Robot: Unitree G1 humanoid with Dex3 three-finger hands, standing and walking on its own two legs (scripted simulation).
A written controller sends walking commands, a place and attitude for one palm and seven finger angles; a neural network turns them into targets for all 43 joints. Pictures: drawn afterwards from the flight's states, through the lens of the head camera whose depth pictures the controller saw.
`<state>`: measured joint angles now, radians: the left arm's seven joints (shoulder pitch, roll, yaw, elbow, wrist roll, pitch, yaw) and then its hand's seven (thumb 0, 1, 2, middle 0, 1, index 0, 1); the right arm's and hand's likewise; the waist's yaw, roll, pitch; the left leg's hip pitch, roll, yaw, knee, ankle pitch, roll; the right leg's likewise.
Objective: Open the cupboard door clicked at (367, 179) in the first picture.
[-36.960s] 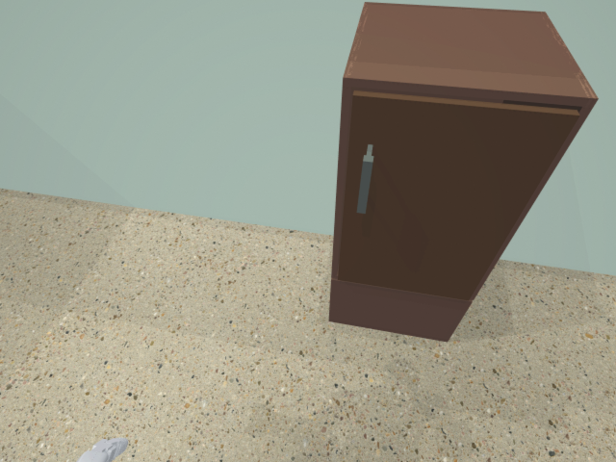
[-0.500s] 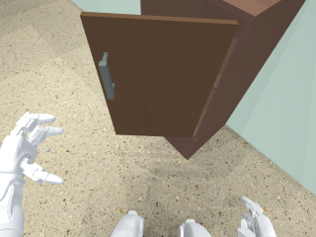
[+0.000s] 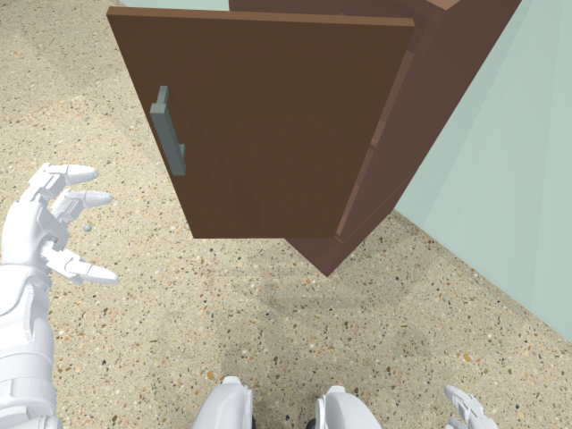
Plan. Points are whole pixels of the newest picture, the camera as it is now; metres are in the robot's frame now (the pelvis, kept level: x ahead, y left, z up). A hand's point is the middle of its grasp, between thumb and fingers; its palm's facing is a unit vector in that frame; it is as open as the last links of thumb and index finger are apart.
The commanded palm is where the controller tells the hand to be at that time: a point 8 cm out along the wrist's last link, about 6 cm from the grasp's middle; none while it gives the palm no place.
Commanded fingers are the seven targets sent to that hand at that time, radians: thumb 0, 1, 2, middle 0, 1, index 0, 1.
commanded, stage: move the hooked fingers beside the handle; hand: left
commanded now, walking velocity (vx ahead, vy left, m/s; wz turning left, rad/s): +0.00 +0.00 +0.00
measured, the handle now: (171, 133) +0.53 +0.20 +0.04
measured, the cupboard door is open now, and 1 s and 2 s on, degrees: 46 46 46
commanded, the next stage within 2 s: slide the fingers in behind the handle in 1.78 s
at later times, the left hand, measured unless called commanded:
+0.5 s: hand (104, 191) +0.42 +0.27 +0.04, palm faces +0.05 -1.00 -0.02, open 14.0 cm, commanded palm +0.40 +0.31 +0.04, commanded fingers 0.00 -0.50 0.30 -0.30 -1.20 -0.30 -1.20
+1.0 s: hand (127, 155) +0.48 +0.26 +0.04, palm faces +0.05 -1.00 -0.02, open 14.0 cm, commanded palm +0.47 +0.29 +0.04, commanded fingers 0.00 -0.50 0.30 -0.30 -1.20 -0.30 -1.20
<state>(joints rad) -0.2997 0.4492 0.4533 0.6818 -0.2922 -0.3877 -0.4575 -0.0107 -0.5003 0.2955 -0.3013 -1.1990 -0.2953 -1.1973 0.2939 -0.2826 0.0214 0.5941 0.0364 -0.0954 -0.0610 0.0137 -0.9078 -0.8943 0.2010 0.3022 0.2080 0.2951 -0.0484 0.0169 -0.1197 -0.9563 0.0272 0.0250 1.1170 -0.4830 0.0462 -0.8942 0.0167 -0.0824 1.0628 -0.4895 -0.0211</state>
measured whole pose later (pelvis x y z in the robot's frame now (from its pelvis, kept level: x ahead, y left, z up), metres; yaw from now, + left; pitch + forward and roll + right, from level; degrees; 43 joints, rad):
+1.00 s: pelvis -0.01 +0.01 -0.02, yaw -2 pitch +24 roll -4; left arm -0.82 0.61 0.49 1.14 -0.14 -0.43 -0.37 -0.01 -0.50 0.30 -0.30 -1.20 -0.29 -1.20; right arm 0.35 -0.29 0.05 0.63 0.00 0.05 -0.03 0.01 -0.91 -0.89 0.20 0.30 0.21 0.30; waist -0.15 0.03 -0.11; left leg -1.13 0.04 0.02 1.20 -0.50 0.06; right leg -1.06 0.03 -0.08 1.12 -0.49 -0.01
